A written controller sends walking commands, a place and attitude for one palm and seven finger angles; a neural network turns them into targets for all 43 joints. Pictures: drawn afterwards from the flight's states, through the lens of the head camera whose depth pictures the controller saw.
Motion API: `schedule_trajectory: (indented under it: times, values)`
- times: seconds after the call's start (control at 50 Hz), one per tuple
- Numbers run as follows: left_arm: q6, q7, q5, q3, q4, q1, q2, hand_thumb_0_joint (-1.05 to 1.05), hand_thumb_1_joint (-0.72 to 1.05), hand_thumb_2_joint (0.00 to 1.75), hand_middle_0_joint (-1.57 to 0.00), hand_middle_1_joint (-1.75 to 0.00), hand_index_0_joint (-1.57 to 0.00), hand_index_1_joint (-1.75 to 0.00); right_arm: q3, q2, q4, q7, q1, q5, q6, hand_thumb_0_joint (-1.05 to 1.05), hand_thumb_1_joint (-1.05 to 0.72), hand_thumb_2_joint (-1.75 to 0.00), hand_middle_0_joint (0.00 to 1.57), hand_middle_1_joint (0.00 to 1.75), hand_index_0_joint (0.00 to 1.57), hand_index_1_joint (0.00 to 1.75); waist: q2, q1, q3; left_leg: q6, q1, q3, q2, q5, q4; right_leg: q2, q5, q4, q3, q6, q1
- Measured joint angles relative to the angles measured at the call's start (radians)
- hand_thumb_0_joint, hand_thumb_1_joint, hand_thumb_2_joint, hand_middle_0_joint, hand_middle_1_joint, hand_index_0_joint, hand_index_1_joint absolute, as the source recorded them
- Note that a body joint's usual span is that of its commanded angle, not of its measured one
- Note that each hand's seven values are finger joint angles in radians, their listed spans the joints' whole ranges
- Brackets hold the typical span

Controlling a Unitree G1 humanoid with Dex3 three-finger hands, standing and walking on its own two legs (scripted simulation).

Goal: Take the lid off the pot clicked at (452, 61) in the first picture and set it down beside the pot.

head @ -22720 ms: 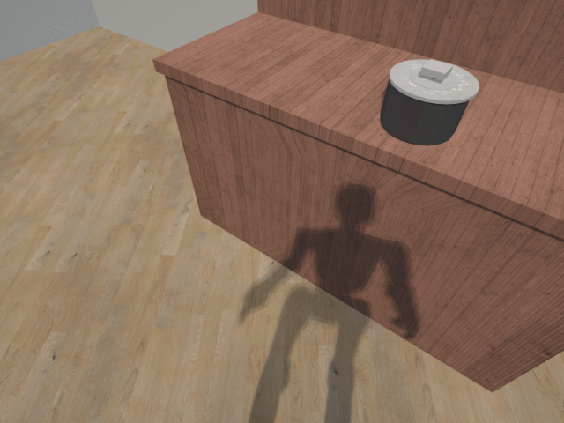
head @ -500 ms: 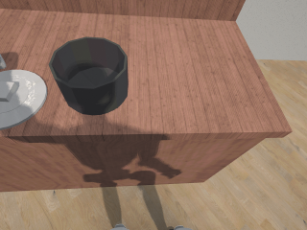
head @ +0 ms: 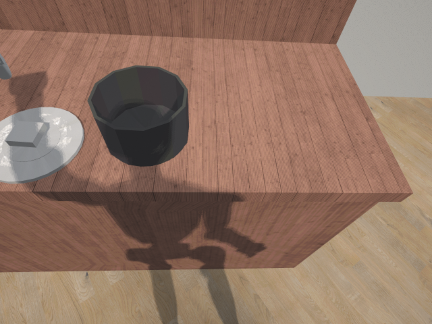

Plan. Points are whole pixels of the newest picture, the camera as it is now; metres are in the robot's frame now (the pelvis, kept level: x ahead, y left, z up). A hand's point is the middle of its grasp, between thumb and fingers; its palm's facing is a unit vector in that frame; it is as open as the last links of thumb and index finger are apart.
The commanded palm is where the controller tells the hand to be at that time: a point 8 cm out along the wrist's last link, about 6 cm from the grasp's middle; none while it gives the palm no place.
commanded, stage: raise the empty hand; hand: left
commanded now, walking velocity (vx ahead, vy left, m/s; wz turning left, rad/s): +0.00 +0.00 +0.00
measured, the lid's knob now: (26, 134) +0.47 +0.36 +0.05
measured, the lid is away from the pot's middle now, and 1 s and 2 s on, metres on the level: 0.23 0.23 0.23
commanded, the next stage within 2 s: draw the hand back to the body in 0.42 s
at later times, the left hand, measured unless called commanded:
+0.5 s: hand out of the picture +0.44 +0.36 +0.22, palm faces -0.30 -0.14 -0.94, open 11.0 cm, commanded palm +0.46 +0.36 +0.27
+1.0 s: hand out of the picture +0.41 +0.35 +0.20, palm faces -0.24 -0.09 -0.97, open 11.0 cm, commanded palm +0.38 +0.34 +0.26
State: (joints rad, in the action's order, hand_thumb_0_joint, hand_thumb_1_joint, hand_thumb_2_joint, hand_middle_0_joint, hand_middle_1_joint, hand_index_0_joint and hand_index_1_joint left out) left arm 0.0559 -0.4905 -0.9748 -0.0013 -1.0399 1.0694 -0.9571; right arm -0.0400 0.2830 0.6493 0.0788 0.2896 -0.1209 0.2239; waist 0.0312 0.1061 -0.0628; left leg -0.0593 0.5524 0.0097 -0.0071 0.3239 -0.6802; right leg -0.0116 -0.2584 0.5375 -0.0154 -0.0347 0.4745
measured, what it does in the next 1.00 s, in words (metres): stands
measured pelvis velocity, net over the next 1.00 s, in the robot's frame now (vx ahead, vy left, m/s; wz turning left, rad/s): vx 0.01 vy -0.02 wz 0.02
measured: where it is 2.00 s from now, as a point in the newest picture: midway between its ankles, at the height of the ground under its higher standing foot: outside the picture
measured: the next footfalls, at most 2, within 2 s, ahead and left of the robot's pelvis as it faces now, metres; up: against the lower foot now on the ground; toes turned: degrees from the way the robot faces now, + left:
none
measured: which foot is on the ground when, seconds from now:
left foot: down 0.00-1.00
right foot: down 0.00-1.00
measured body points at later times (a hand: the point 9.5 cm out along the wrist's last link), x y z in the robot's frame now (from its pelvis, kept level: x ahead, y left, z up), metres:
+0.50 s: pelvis +0.00 -0.01 +0.01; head +0.06 +0.00 +0.45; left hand +0.45 +0.36 +0.27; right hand +0.04 -0.29 -0.11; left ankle +0.00 +0.08 -0.72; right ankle +0.00 -0.16 -0.72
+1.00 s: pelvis +0.01 -0.02 +0.01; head +0.06 -0.02 +0.46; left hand +0.42 +0.35 +0.26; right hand +0.13 -0.28 -0.11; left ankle +0.00 +0.08 -0.72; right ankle +0.00 -0.16 -0.72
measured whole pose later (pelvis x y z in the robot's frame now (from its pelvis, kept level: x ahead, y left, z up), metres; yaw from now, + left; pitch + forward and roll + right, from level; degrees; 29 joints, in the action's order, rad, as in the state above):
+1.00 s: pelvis +0.01 -0.02 +0.01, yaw +1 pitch +8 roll -2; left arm -0.02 -0.52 -0.89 -0.09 -0.68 0.79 -0.93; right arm -0.04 0.29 0.59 0.04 0.20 -0.11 0.24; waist 0.05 0.06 -0.04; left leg -0.04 0.42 0.00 0.00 0.28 -0.56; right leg -0.02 -0.24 0.46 -0.03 -0.03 0.36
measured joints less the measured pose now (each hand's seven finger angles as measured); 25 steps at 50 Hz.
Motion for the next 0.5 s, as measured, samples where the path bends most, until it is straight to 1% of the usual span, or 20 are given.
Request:
schedule_trajectory:
  times: [0.26,0.36,0.5]
  values:
    - [-0.031,-0.015,-0.009,0.04,-0.024,0.068,-0.003,0.0,0.01,0.6,-0.35,-0.9,-0.35,-0.89,-0.007,0.006,0.008,0.0,-0.003,0.0,-0.012,0.0,-0.91,-0.9,0.2,0.3,0.21,0.3,0.001,-0.001,0.013,0.007,-0.049,-0.002,0.003,-0.03,0.053,-0.002,0.022,-0.039,-0.001,0.001,-0.044]
    - [-0.038,-0.017,-0.019,0.033,-0.046,0.092,-0.019,0.0,0.01,0.6,-0.35,-0.9,-0.35,-0.89,-0.012,0.008,0.011,0.003,-0.001,0.0,-0.019,0.0,-0.91,-0.9,0.2,0.3,0.21,0.3,0.001,0.006,0.018,0.01,-0.066,0.001,0.0,-0.038,0.073,0.0,0.03,-0.056,0.002,-0.001,-0.057]
    - [-0.058,-0.023,-0.025,0.05,-0.081,0.115,-0.033,0.0,0.01,0.6,-0.35,-0.9,-0.35,-0.89,-0.01,0.015,0.017,-0.001,0.005,-0.001,-0.017,0.0,-0.91,-0.9,0.2,0.3,0.21,0.3,0.001,0.009,0.024,0.014,-0.079,0.006,-0.002,-0.044,0.093,0.002,0.034,-0.067,0.007,0.0,-0.064]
